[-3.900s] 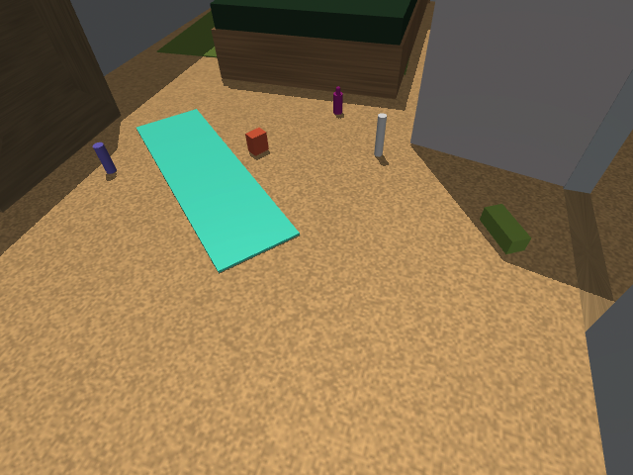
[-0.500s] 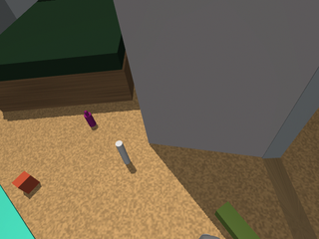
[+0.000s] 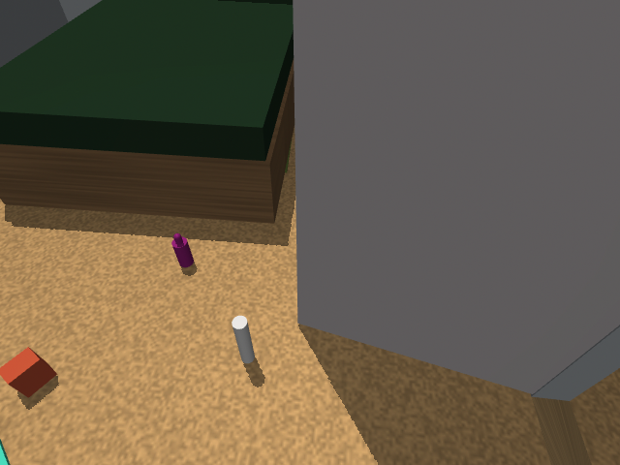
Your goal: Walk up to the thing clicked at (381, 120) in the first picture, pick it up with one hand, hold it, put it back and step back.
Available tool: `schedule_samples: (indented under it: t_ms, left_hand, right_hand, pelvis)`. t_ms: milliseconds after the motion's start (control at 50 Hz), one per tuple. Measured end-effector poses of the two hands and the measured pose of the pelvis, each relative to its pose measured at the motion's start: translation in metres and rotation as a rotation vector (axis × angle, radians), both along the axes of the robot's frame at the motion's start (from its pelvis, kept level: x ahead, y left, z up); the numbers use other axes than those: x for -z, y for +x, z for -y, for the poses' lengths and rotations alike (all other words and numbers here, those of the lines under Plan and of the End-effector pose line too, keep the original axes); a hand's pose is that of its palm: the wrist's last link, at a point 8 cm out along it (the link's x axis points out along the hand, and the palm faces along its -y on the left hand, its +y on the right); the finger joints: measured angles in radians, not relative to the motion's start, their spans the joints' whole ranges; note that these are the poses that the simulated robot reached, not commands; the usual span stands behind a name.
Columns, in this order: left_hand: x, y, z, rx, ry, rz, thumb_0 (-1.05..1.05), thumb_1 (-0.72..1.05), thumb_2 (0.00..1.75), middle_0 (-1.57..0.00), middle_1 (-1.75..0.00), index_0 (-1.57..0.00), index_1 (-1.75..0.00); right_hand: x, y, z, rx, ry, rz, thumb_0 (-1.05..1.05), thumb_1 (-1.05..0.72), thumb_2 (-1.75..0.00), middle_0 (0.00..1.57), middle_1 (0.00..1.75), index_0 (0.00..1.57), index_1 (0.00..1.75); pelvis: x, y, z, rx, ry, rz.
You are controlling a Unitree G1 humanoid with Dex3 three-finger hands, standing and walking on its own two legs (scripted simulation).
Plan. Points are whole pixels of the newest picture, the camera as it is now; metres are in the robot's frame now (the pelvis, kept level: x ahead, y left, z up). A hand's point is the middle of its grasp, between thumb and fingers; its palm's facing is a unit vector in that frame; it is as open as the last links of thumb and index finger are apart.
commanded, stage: walk up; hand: left
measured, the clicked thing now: (244, 341) +0.61 +0.24 -0.64
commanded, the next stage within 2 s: none
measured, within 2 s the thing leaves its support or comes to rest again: neither
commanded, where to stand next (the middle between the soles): +0.29 +0.00 m, yaw -4 degrees
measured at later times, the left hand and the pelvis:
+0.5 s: hand (136, 415) +0.23 +0.29 -0.12, palm faces -0.11 -0.89 -0.43, open 7.4 cm; pelvis +0.16 +0.01 +0.00, yaw -4 degrees
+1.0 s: hand (162, 360) +0.33 +0.29 -0.16, palm faces -0.08 -0.94 -0.33, open 7.4 cm; pelvis +0.22 +0.04 +0.00, yaw -4 degrees
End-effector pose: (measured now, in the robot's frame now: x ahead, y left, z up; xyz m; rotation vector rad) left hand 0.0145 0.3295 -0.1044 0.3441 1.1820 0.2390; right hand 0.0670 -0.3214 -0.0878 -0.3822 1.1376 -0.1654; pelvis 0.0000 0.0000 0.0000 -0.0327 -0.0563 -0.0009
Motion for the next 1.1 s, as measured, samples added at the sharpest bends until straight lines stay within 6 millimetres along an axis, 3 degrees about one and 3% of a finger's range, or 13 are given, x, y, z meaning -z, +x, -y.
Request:
schedule_samples:
  t_ms: [80,160,260,360,440,520,600,740,920,1000,1100]
  left_hand:
    - [0.012,0.03,-0.008,0.018,-0.033,-0.042,0.01,0.9,0.9,-0.2,-0.3,-0.2,-0.3]
    - [0.006,0.066,-0.012,0.047,-0.062,-0.027,0.01,0.9,0.9,-0.2,-0.3,-0.2,-0.3]
    - [-0.002,0.101,-0.017,0.06,-0.06,-0.026,0.0,0.9,0.9,-0.2,-0.3,-0.2,-0.3]
    - [-0.012,0.137,-0.016,0.081,-0.029,-0.054,0.0,0.9,0.9,-0.2,-0.3,-0.2,-0.3]
    - [-0.02,0.178,-0.009,0.107,0.012,-0.035,0.01,0.9,0.9,-0.2,-0.3,-0.2,-0.3]
    - [-0.022,0.22,0.004,0.123,0.062,0.021,0.01,0.9,0.9,-0.2,-0.3,-0.2,-0.3]
    - [-0.032,0.249,0.016,0.124,0.063,0.082,0.0,0.9,0.9,-0.2,-0.3,-0.2,-0.3]
    - [-0.036,0.275,0.014,0.137,0.055,0.081,0.0,0.9,0.9,-0.21,-0.3,-0.2,-0.3]
    - [0.013,0.309,-0.007,0.092,-0.027,0.046,0.0,0.9,0.9,-0.2,-0.3,-0.2,-0.3]
    - [0.023,0.31,-0.006,0.088,-0.061,0.0,0.0,0.9,0.9,-0.2,-0.3,-0.2,-0.3]
    - [0.024,0.296,-0.003,0.07,-0.054,-0.059,0.0,0.9,0.9,-0.2,-0.3,-0.2,-0.3]
  right_hand:
    - [-0.01,0.034,-0.019,0.008,-0.022,0.085,0.01,-0.91,-0.9,0.2,0.3,0.21,0.3]
    - [-0.022,0.048,-0.034,0.032,-0.02,0.089,0.0,-0.91,-0.9,0.2,0.3,0.21,0.3]
    - [-0.022,0.06,-0.04,0.051,-0.011,0.059,0.0,-0.9,-0.9,0.2,0.3,0.21,0.3]
    - [-0.012,0.072,-0.034,0.084,0.012,0.027,0.01,-0.9,-0.9,0.2,0.3,0.21,0.3]
    - [0.007,0.085,-0.023,0.107,0.035,-0.014,0.01,-0.9,-0.9,0.2,0.3,0.21,0.3]
    - [0.033,0.107,-0.011,0.129,0.06,-0.044,0.01,-0.91,-0.9,0.2,0.3,0.21,0.3]
    - [0.037,0.133,-0.015,0.104,0.085,-0.067,0.01,-0.91,-0.9,0.2,0.3,0.2,0.3]
    - [0.028,0.173,-0.017,0.091,0.069,-0.035,0.01,-0.91,-0.9,0.2,0.3,0.21,0.3]
    - [0.02,0.184,-0.037,0.124,-0.029,-0.061,0.0,-0.91,-0.9,0.2,0.3,0.2,0.3]
    - [0.011,0.194,-0.044,0.114,-0.038,-0.059,0.01,-0.91,-0.9,0.2,0.3,0.21,0.3]
    - [0.012,0.214,-0.04,0.102,-0.036,-0.032,0.01,-0.9,-0.9,0.2,0.3,0.21,0.3]
  pelvis:
    - [0.0,0.024,-0.019,0.013,0.002,0.012]
    - [-0.011,0.047,-0.027,0.013,0.006,0.013]
    - [-0.016,0.077,-0.031,0.025,0.024,0.012]
    - [-0.016,0.109,-0.028,0.042,0.041,0.002]
    - [-0.01,0.137,-0.02,0.055,0.056,-0.005]
    - [0.002,0.161,-0.007,0.06,0.035,0.002]
    - [-0.002,0.177,-0.002,0.059,0.059,0.004]
    - [-0.009,0.202,-0.009,0.063,0.054,-0.003]
    - [0.008,0.221,-0.035,0.063,0.044,0.002]
    - [0.003,0.225,-0.035,0.06,0.032,-0.018]
    - [0.001,0.224,-0.034,0.069,0.006,-0.02]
